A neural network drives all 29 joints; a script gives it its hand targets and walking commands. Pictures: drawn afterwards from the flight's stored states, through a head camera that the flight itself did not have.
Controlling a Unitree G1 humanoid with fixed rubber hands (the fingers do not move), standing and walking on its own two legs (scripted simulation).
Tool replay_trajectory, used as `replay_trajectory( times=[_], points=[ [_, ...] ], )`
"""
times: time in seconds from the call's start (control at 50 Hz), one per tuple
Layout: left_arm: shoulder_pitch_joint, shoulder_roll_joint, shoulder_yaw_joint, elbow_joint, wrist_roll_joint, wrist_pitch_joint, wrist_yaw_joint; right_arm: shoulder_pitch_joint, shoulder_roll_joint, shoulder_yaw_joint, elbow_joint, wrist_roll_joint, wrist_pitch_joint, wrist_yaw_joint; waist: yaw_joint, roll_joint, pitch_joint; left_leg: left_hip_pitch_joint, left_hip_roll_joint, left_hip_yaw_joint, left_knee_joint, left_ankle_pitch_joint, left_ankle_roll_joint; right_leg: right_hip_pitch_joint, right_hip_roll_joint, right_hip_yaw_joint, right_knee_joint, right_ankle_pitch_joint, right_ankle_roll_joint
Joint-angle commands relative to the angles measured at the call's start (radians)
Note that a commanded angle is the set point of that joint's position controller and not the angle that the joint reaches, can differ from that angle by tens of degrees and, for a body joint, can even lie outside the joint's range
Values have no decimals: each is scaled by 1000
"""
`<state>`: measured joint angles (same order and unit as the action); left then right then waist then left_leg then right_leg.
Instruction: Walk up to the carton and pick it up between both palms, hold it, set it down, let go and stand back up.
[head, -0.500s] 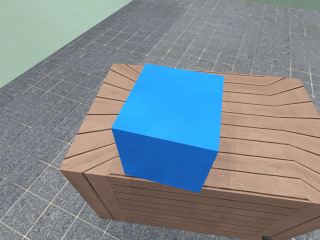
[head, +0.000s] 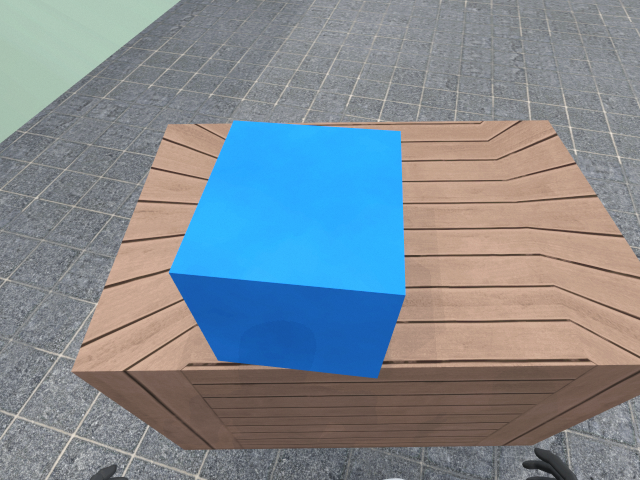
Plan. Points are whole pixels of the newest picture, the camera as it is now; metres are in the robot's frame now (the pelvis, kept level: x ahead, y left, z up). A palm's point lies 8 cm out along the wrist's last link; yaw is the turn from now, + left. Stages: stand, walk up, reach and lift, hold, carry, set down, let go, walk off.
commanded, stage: walk up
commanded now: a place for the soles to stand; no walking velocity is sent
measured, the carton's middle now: (305, 250) +0.43 +0.02 +0.00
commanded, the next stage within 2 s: none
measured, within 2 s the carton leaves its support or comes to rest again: neither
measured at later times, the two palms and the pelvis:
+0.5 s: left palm out of the picture +0.13 +0.31 -0.11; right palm out of the picture +0.06 -0.29 -0.11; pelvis +0.01 +0.02 -0.01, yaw -5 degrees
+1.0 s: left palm out of the picture +0.15 +0.32 -0.09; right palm out of the picture +0.04 -0.27 -0.09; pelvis +0.00 +0.04 +0.02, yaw -5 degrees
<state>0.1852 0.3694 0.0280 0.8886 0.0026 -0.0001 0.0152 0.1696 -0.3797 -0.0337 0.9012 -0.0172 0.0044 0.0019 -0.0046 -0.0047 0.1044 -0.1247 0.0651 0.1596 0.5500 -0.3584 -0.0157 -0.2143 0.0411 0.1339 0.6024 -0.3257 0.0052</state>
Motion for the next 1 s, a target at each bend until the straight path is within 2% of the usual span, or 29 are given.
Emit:
replay_trajectory(
  times=[0.0, 0.06, 0.1, 0.16, 0.18, 0.2, 0.22, 0.24, 0.26, 0.28, 0.3, 0.32, 0.34, 0.36, 0.38, 0.4, 0.42, 0.46, 0.48, 0.5, 0.52, 0.54, 0.58, 0.62, 0.66, 0.7, 0.72, 0.82, 0.98],
  points=[
    [36, 204, 52, -65, 2, -19, 12, -11, -200, -57, -89, -3, -16, -8, 12, -21, -110, 32, 105, -96, -58, 150, 94, -29, -98, 103, -54, 378, -92],
    [58, 256, 63, -69, 3, -20, 24, -29, -171, -55, -117, -3, -11, -8, 22, -62, -120, 16, 22, -93, 39, 103, 61, -6, -165, 284, -153, 435, -161],
    [19, 266, 58, -72, 0, -18, 29, 5, -159, -50, -110, 7, -7, -7, 6, -123, -115, 6, -13, -119, 17, -6, 48, -6, -187, 327, -183, 434, -190],
    [-47, 203, 39, -82, -5, -11, 19, 42, -186, -60, -91, -4, -22, -10, -26, -78, -82, 171, 61, -148, -134, 144, 77, -146, -107, 176, -127, 400, -99],
    [-64, 180, 32, -97, -10, -15, 18, 65, -216, -65, -85, -6, -26, -10, -30, 18, -84, 203, 135, -184, -168, 267, 101, -183, -62, 98, -18, 373, -62],
    [-46, 168, 30, -94, -12, -15, 22, 62, -231, -71, -83, -9, -23, -9, -30, 76, -85, 170, 208, -217, -188, 356, 164, -162, -11, 12, 90, 288, -41],
    [-16, 168, 33, -86, -2, -15, 26, 42, -214, -69, -93, -7, -19, -10, -18, 89, -93, 156, 261, -214, -173, 475, 203, -148, -16, -19, 130, 220, -35],
    [-5, 171, 39, -96, 4, -13, 24, 28, -218, -67, -113, -1, -17, -7, -18, 60, -73, 99, 285, -207, -180, 409, 230, -128, -18, -27, 138, 150, -37],
    [31, 174, 41, -83, 5, -13, 20, 21, -229, -73, -109, -7, -14, -5, -6, 92, -81, 60, 271, -167, -141, 358, 223, -83, -20, -29, 113, 95, -42],
    [23, 169, 36, -84, 10, -16, 16, 0, -205, -59, -126, 1, -11, -6, 1, 94, -63, -19, 221, -110, -106, 300, 180, -29, -43, -10, 40, 183, -49],
    [56, 158, 30, -78, 8, -21, 13, -19, -215, -60, -135, -8, -5, -7, 23, 115, -67, -24, 166, -65, -26, 291, 126, 8, -56, 18, -33, 319, -67],
    [68, 205, 43, -71, 11, -28, 18, -28, -188, -56, -136, 4, -1, -1, 34, 61, -80, -81, 95, -27, 71, 257, 70, 76, -103, 116, -76, 473, -92],
    [108, 264, 61, -61, 14, -30, 23, 1, -159, -49, -132, 13, 3, 2, 48, -59, -116, -134, 24, -47, 205, 173, 36, 134, -186, 274, -115, 539, -171],
    [97, 280, 66, -75, 13, -31, 29, -20, -153, -49, -152, 17, 10, 0, 49, -154, -125, -196, -34, -132, 265, -189, 46, 144, -246, 432, -174, 518, -244],
    [105, 279, 64, -75, 20, -30, 35, -21, -166, -52, -151, 22, 15, -3, 58, -168, -122, -247, -35, -209, 344, -335, 47, 170, -283, 468, -205, 562, -280],
    [78, 249, 61, -91, 22, -29, 41, -16, -177, -55, -146, 17, 15, -9, 54, -110, -119, -234, -19, -238, 358, -323, 46, 153, -297, 425, -200, 571, -295],
    [19, 245, 55, -112, 26, -24, 44, 37, -170, -53, -133, 14, 10, -18, 22, -133, -92, -222, 7, -247, 298, -284, 44, 116, -294, 373, -186, 553, -282],
    [-59, 220, 35, -129, 10, -11, 43, 100, -166, -51, -90, 12, -4, -29, -38, -127, -87, -62, 17, -207, -41, -52, 50, 48, -221, 217, -122, 554, -174],
    [-84, 204, 26, -130, -1, -13, 34, 156, -166, -56, -67, 1, -18, -31, -63, -49, -115, 136, 25, -235, -193, 202, 60, -85, -190, 166, -80, 485, -108],
    [-82, 169, 18, -135, -17, -13, 23, 72, -237, -68, -75, 9, -26, -29, -24, 23, -67, 78, 180, -422, -241, 337, 117, -124, -54, 9, 26, 340, -34],
    [-64, 191, 31, -114, -15, -1, 27, 55, -239, -60, -88, 19, -33, -17, -32, 67, -87, -10, 247, -437, -211, 506, 209, -12, -29, -24, 57, 129, -7],
    [-42, 179, 29, -100, -12, -1, 26, 34, -222, -50, -98, 18, -37, -14, -12, 85, -92, 16, 236, -393, -158, 585, 208, 3, -44, -32, 32, 121, -7],
    [-60, 195, 34, -78, 1, -13, 21, 4, -217, -42, -101, 20, -36, -16, -8, 108, -101, 20, 174, -333, -118, 611, 163, 27, -75, -25, -29, 300, -18],
    [-66, 215, 37, -49, 4, -24, 17, 0, -201, -41, -90, 35, -33, -19, -7, 134, -139, 25, 88, -233, -78, 611, 89, 99, -120, 10, -115, 503, -44],
    [-81, 214, 32, -28, 4, -25, 20, 39, -178, -35, -62, 40, -32, -20, -15, 60, -191, 38, 76, -242, -98, 582, 69, 159, -140, -7, -116, 591, -55],
    [-91, 194, 29, -9, -3, -19, 18, 31, -186, -37, -46, 32, -29, -22, -11, 20, -180, 67, 81, -240, -157, 515, 66, 146, -134, -20, -136, 490, -47],
    [-116, 171, 19, -10, -5, -14, 18, 29, -189, -38, -39, 33, -28, -23, -2, 52, -132, 28, 86, -247, -171, 517, 74, 144, -125, -38, -147, 467, -34],
    [-131, 181, 22, 45, -5, -17, 16, -9, -175, -40, 8, 26, -40, -24, 4, 52, -119, 17, 73, -249, -243, 374, 64, 153, -129, -38, -218, 347, -27],
    [-152, 180, 21, 101, -3, -34, 14, 4, -163, -37, 70, 27, -51, -17, -15, 11, -96, 37, 63, -246, -282, 310, 55, 132, -153, -29, -294, 292, -22]
  ],
)
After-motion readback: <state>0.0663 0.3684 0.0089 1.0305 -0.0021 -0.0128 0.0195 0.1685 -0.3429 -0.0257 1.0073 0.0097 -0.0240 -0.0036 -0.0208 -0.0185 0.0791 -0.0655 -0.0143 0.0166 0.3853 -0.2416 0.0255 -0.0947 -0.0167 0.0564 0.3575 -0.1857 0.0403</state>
